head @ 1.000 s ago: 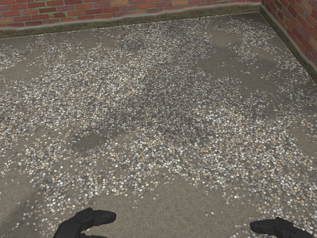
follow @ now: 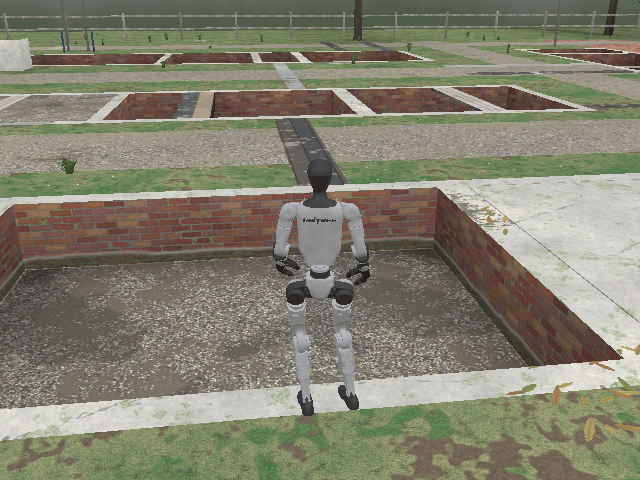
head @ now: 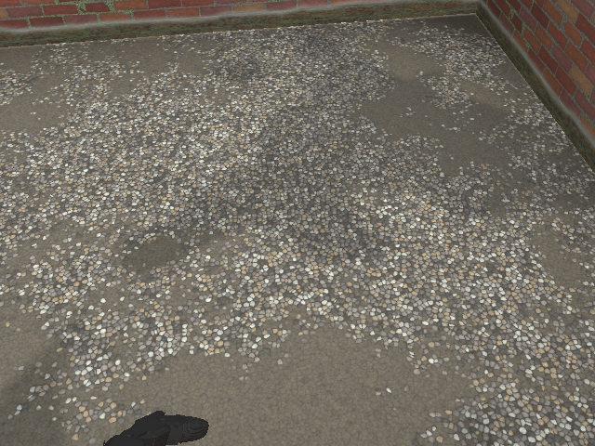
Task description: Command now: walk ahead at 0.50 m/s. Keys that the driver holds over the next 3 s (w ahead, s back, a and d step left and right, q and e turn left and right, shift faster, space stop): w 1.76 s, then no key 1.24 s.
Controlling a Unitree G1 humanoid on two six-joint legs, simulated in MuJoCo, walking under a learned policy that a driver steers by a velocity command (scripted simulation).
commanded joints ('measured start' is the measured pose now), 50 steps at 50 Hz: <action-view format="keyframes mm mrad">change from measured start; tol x2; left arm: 1 -94 71 26 -105 2 -19 5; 50 -97 59 18 -94 8 -16 10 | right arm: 1 -50 -91 -29 -85 0 -15 -4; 50 -23 -90 -26 -58 2 -11 2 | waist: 1 -2 1 -88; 50 -7 -5 -79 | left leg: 1 153 137 -108 -86 168 3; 14 151 139 -111 -96 204 2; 50 142 137 -118 -125 180 7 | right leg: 1 -110 -44 -52 -37 258 -17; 50 -72 -61 -71 -80 266 -17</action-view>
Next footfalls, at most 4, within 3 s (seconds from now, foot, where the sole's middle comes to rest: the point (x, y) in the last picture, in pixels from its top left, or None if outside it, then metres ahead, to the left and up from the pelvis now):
none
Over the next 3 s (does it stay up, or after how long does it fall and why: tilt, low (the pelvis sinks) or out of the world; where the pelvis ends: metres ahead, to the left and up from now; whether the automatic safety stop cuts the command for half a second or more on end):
stays up -0.01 -0.03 0.01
